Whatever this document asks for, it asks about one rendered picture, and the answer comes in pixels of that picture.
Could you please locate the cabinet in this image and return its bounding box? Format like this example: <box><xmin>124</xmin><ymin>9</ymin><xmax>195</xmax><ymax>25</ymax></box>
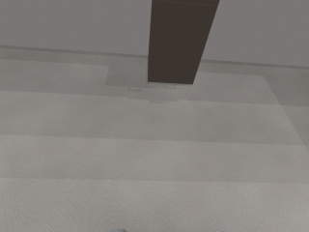
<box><xmin>148</xmin><ymin>0</ymin><xmax>220</xmax><ymax>85</ymax></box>

